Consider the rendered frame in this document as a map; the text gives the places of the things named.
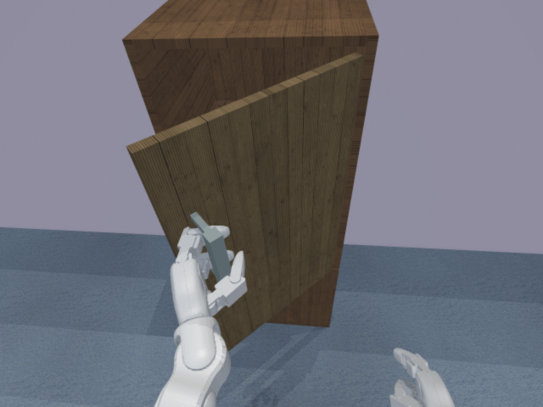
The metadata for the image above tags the right robot hand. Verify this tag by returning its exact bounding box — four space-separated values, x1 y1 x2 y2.
389 348 455 407

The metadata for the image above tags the robot left forearm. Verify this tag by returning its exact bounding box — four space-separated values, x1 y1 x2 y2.
154 316 231 407

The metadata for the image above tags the left robot hand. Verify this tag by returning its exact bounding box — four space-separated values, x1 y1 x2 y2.
171 226 247 326

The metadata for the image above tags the cupboard door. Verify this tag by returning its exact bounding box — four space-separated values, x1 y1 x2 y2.
126 53 364 351

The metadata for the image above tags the handle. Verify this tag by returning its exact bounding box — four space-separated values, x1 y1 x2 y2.
190 212 231 283

